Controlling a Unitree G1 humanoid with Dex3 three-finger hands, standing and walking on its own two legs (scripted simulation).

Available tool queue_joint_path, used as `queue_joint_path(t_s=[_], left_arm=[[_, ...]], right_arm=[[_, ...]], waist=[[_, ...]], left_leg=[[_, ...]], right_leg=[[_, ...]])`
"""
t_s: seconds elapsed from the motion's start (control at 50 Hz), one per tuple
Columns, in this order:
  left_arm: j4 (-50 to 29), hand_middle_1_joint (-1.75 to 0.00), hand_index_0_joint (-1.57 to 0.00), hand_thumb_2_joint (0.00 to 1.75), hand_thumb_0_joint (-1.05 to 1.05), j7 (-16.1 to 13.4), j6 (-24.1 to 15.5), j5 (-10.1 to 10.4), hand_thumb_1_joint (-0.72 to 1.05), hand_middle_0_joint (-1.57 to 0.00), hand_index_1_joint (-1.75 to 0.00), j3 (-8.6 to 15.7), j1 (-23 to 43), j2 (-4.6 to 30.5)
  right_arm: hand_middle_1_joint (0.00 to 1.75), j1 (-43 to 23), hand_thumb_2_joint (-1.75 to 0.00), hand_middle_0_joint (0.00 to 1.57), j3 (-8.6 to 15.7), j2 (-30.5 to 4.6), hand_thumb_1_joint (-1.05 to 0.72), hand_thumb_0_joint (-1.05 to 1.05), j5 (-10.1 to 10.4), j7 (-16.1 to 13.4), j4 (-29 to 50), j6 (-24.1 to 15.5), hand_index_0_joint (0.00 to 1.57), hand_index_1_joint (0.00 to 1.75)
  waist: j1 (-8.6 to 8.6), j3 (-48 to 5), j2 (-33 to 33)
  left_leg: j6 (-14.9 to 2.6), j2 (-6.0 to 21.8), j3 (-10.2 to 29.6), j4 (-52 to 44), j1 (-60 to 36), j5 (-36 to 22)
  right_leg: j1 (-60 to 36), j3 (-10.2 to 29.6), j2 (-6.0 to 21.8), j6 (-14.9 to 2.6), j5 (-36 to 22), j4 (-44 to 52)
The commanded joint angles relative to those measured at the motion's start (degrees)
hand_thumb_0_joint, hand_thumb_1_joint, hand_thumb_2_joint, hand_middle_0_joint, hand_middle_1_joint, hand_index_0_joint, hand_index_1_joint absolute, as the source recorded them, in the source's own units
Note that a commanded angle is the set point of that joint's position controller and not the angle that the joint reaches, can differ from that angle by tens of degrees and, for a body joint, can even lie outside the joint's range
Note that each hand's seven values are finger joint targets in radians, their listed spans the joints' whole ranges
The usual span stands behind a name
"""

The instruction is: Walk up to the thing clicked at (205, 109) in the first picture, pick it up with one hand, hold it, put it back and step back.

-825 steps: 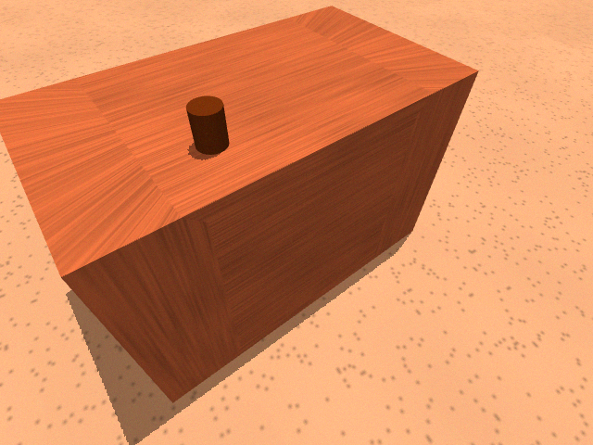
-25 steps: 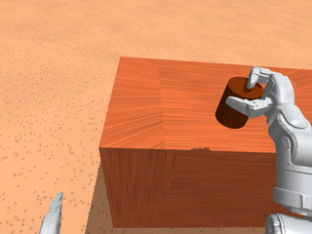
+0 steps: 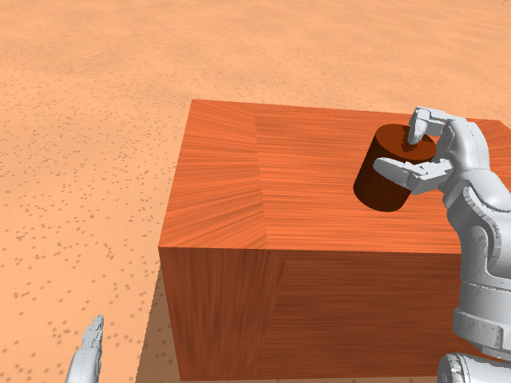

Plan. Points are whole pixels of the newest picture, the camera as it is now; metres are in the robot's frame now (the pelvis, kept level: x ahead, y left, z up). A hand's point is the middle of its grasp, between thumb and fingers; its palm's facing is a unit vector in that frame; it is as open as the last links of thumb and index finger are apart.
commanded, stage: hold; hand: right
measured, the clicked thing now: (390, 168) +0.34 -0.17 +0.23
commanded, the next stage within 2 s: none
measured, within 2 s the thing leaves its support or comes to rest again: neither
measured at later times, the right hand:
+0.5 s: hand (404, 159) +0.33 -0.18 +0.26, palm faces +0.07 +1.00 -0.04, open 6.8 cm
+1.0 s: hand (404, 157) +0.34 -0.18 +0.26, palm faces +0.09 +1.00 -0.04, open 6.9 cm
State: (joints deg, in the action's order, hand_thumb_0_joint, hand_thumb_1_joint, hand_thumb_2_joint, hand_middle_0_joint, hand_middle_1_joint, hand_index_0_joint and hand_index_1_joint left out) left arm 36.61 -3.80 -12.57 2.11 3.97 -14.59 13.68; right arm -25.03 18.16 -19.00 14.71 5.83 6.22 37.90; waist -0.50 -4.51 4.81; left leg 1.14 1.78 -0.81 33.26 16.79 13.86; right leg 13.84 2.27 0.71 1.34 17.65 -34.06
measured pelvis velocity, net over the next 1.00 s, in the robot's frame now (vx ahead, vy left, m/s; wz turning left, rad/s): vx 0.01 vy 0.00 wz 0.00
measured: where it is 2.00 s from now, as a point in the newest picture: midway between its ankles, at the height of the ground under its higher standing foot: outside the picture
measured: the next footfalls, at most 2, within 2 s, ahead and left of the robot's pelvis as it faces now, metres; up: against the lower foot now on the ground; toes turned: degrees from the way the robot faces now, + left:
none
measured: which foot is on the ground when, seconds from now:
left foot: down 0.00-1.00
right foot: down 0.00-1.00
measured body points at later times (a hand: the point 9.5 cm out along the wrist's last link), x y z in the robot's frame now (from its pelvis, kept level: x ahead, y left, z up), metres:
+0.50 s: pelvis +0.01 +0.00 +0.00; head -0.04 +0.03 +0.45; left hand +0.18 +0.25 -0.07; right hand +0.32 -0.23 +0.26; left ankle +0.05 +0.13 -0.73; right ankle +0.01 -0.14 -0.73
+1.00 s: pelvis +0.01 +0.00 +0.00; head -0.04 +0.03 +0.45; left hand +0.19 +0.26 -0.06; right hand +0.33 -0.23 +0.26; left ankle +0.05 +0.13 -0.73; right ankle +0.01 -0.14 -0.73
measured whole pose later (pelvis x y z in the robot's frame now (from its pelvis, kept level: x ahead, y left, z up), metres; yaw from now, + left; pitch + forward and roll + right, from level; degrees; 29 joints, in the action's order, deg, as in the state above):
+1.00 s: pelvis +0.01 +0.00 +0.00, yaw +0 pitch -3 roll +0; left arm 36.5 -4.2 -13.9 1.9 4.8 -13.5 13.9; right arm -22.1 17.5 -18.1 14.5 4.5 8.6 39.7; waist -0.4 -4.8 4.6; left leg 1.4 2.0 -0.9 32.9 15.3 14.6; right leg 12.4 2.3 0.5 1.1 18.4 -33.6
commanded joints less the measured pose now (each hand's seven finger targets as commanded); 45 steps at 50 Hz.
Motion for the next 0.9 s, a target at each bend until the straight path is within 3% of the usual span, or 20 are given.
queue_joint_path(t_s=[0.0,0.1,0.16,0.2,0.22,0.24,0.26,0.32,0.34,0.38,0.4,0.44,0.46,0.58,0.64,0.68,0.72,0.8,0.84,0.88], left_arm=[[-9.94,-0.05,-0.04,0.05,0.0,-0.28,-3.85,0.3,-0.55,-0.04,-0.05,1.94,9.04,6.7],[-12.07,-0.05,-0.04,0.05,0.0,-0.29,-3.99,0.32,-0.55,-0.04,-0.05,0.75,9.8,5.64],[-10.93,-0.05,-0.04,0.05,0.0,-0.52,-4.08,0.38,-0.55,-0.04,-0.05,3.66,8.4,8.14],[-10.86,-0.05,-0.04,0.05,0.0,-0.17,-4.31,0.47,-0.55,-0.04,-0.05,2.63,9.02,7.41],[-9.56,-0.05,-0.05,0.05,0.0,-0.14,-4.16,0.33,-0.54,-0.04,-0.05,2.54,7.3,6.77],[-10.91,-0.05,-0.05,0.05,0.0,-0.4,-4.4,0.35,-0.54,-0.04,-0.05,3.21,7.96,7.44],[-9.65,-0.05,-0.04,0.05,0.0,-0.11,-4.56,0.38,-0.55,-0.04,-0.05,1.85,7.39,5.98],[-8.91,-0.05,-0.05,0.05,0.0,-0.05,-4.83,0.29,-0.55,-0.05,-0.05,1.18,9.0,5.41],[-10.3,-0.05,-0.05,0.05,0.0,-0.35,-5.14,0.15,-0.54,-0.05,-0.05,2.79,10.29,7.09],[-10.01,-0.05,-0.05,0.05,0.0,-0.44,-5.25,0.01,-0.55,-0.05,-0.05,3.05,9.56,7.54],[-9.64,-0.05,-0.05,0.05,0.0,-0.54,-5.37,-0.03,-0.54,-0.05,-0.05,3.39,9.76,8.07],[-10.09,-0.05,-0.05,0.05,0.0,-0.57,-5.53,-0.08,-0.55,-0.05,-0.05,2.53,9.58,7.17],[-9.44,-0.05,-0.05,0.05,0.0,-0.79,-5.46,-0.11,-0.54,-0.05,-0.05,3.97,9.13,8.19],[-11.22,-0.05,-0.04,0.05,0.0,-0.34,-5.12,-0.12,-0.55,-0.04,-0.05,0.48,9.7,4.73],[-10.8,-0.05,-0.04,0.05,0.0,-0.34,-4.81,-0.05,-0.55,-0.04,-0.05,1.21,10.06,5.42],[-10.37,-0.05,-0.04,0.05,0.0,-0.67,-4.98,-0.16,-0.54,-0.04,-0.05,3.51,10.41,7.96],[-10.98,-0.05,-0.04,0.06,0.0,-0.56,-4.99,-0.05,-0.55,-0.04,-0.05,1.85,10.41,6.59],[-9.47,-0.05,-0.04,0.05,0.0,-1.09,-4.74,-0.16,-0.55,-0.05,-0.05,3.57,9.24,7.86],[-10.02,-0.05,-0.04,0.05,0.0,-0.78,-4.81,0.09,-0.55,-0.04,-0.05,2.62,9.28,7.09],[-8.69,-0.05,-0.04,0.06,0.0,-0.92,-4.52,-0.1,-0.55,-0.04,-0.05,3.17,7.41,7.21]], right_arm=[[1.43,-27.17,-1.3,1.29,5.58,-13.49,-0.23,0.0,0.93,-0.56,15.73,-4.47,1.33,1.43],[1.42,-26.23,-1.29,1.28,5.71,-13.04,-0.23,0.0,1.46,-0.43,18.79,-4.55,1.32,1.42],[1.41,-24.07,-1.28,1.27,6.03,-13.07,-0.22,0.0,1.66,-0.19,16.87,-4.17,1.31,1.41],[1.41,-25.98,-1.29,1.28,5.63,-13.07,-0.24,0.0,1.72,-0.24,19.93,-4.31,1.32,1.41],[1.41,-27.34,-1.29,1.28,4.27,-12.39,-0.24,0.0,1.24,-0.24,20.87,-4.33,1.32,1.41],[1.4,-26.71,-1.28,1.27,5.38,-12.92,-0.24,0.0,1.45,-0.39,20.25,-4.15,1.31,1.4],[1.4,-25.35,-1.28,1.28,3.92,-11.23,-0.25,0.0,1.47,-0.23,20.08,-3.94,1.31,1.4],[1.42,-25.66,-1.3,1.29,3.38,-10.7,-0.24,0.0,1.41,-0.1,18.76,-3.63,1.33,1.42],[1.41,-26.53,-1.29,1.29,4.02,-11.62,-0.25,0.0,1.24,-0.31,17.93,-3.77,1.32,1.41],[1.41,-26.82,-1.29,1.28,3.76,-11.71,-0.24,0.0,0.97,-0.51,18.63,-3.7,1.32,1.41],[1.43,-26.87,-1.31,1.29,4.84,-12.48,-0.25,0.0,1.02,-0.79,18.27,-4.02,1.33,1.43],[1.42,-26.34,-1.3,1.28,4.67,-11.96,-0.24,0.0,1.14,-1.04,17.27,-4.37,1.32,1.42],[1.42,-27.09,-1.3,1.29,6.37,-14.04,-0.24,0.0,1.19,-1.26,18.78,-4.67,1.32,1.42],[1.44,-23.86,-1.31,1.29,6.14,-12.57,-0.2,0.0,1.24,-1.79,20.4,-5.5,1.33,1.44],[1.45,-23.53,-1.33,1.3,4.48,-11.1,-0.2,0.0,1.14,-1.56,21.29,-5.05,1.35,1.45],[1.43,-24.23,-1.31,1.29,4.88,-11.88,-0.2,0.0,1.19,-1.49,22.15,-4.88,1.33,1.43],[1.44,-24.17,-1.32,1.3,4.1,-11.1,-0.21,0.0,1.02,-1.32,22.03,-4.39,1.34,1.44],[1.43,-23.45,-1.31,1.28,4.41,-10.85,-0.2,0.0,1.03,-1.25,17.68,-3.52,1.33,1.43],[1.45,-24.87,-1.32,1.29,5.11,-11.92,-0.18,0.0,1.17,-1.42,17.96,-3.5,1.34,1.45],[1.43,-25.12,-1.31,1.28,5.1,-12.04,-0.18,0.0,0.83,-1.54,16.83,-3.61,1.33,1.43]], waist=[[-0.73,-11.79,-2.21],[-0.83,-11.29,-4.31],[0.11,-10.04,-4.27],[-0.22,-9.52,-1.19],[0.5,-9.89,-0.44],[0.44,-10.68,-1.85],[0.49,-9.96,-1.97],[0.32,-9.24,-1.45],[0.48,-10.34,-2.73],[0.82,-10.36,-2.74],[0.2,-10.42,-3.05],[0.11,-11.39,-3.55],[-0.33,-12.04,-2.88],[-1.49,-12.14,-2.51],[-0.91,-11.81,-1.98],[-0.44,-11.94,-1.46],[-0.4,-11.75,-1.98],[0.76,-10.7,-3.65],[0.15,-10.9,-3.93],[0.76,-10.78,-3.11]], left_leg=[[-0.75,-1.2,-2.58,-5.54,-4.2,-4.99],[-0.43,-1.33,-2.79,-5.99,-4.3,-3.36],[-0.33,-1.33,-2.71,-6.04,-3.69,-3.85],[-0.69,-1.34,-2.64,-5.82,-3.45,-3.62],[-0.86,-1.32,-2.64,-5.69,-2.86,-4.07],[-0.67,-1.31,-2.72,-5.68,-3.3,-5.06],[-0.61,-1.4,-2.84,-5.6,-3.22,-5.62],[-0.55,-1.32,-2.86,-5.68,-2.74,-4.76],[-0.46,-1.46,-2.99,-5.7,-3.23,-4.74],[-0.51,-1.23,-2.78,-5.8,-3.14,-4.31],[-0.52,-1.45,-3.05,-5.81,-3.29,-3.7],[-0.52,-1.27,-3.02,-5.35,-4.15,-5.5],[-0.59,-1.2,-2.99,-5.3,-4.3,-5.62],[-0.78,-1.32,-2.85,-5.05,-5.48,-6.27],[-0.82,-1.44,-2.79,-4.99,-4.84,-6.76],[-0.79,-1.42,-2.75,-5.16,-4.76,-6.32],[-0.75,-1.47,-2.86,-5.2,-4.66,-6.67],[-0.38,-1.22,-2.87,-5.92,-4.41,-6.57],[-0.41,-1.38,-2.98,-5.44,-4.64,-8.1],[-0.54,-1.35,-2.96,-5.02,-3.93,-9.89]], right_leg=[[-2.21,-1.49,-2.0,-1.91,-7.43,5.93],[-1.56,-1.44,-2.01,-2.12,-5.95,6.05],[-1.91,-1.5,-2.04,-2.09,-6.19,6.19],[-1.85,-1.39,-2.02,-1.79,-6.1,6.59],[-2.41,-1.41,-1.97,-1.8,-6.52,6.3],[-3.08,-1.35,-1.91,-1.94,-7.48,5.91],[-2.8,-1.29,-1.87,-1.93,-8.04,5.91],[-2.27,-1.16,-1.92,-1.83,-7.27,6.06],[-2.61,-0.91,-1.77,-1.91,-7.13,6.23],[-2.82,-1.16,-1.96,-1.96,-6.51,6.12],[-2.44,-0.92,-1.79,-1.88,-6.21,6.36],[-2.86,-0.9,-1.9,-1.81,-8.06,5.8],[-2.94,-1.0,-1.89,-1.77,-8.32,5.63],[-1.9,-1.16,-1.68,-1.52,-9.69,5.67],[-2.33,-1.13,-1.61,-1.45,-10.1,5.71],[-2.78,-1.12,-1.61,-1.51,-9.34,5.84],[-3.05,-1.02,-1.6,-1.55,-9.87,5.79],[-3.24,-1.26,-1.87,-1.87,-8.86,5.83],[-3.29,-1.11,-1.8,-1.71,-10.77,5.66],[-4.33,-1.19,-1.68,-1.62,-13.0,5.36]])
